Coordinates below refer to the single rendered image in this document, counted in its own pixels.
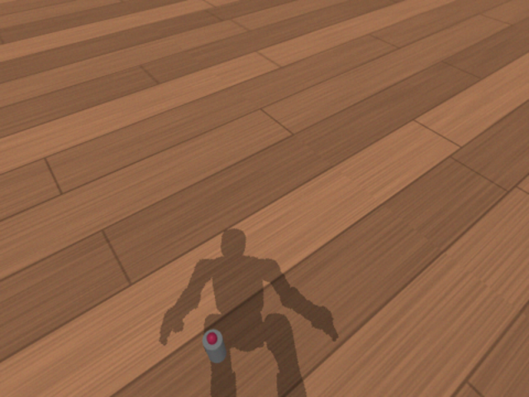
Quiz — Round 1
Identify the bottle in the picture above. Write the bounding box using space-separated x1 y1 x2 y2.
203 329 226 363

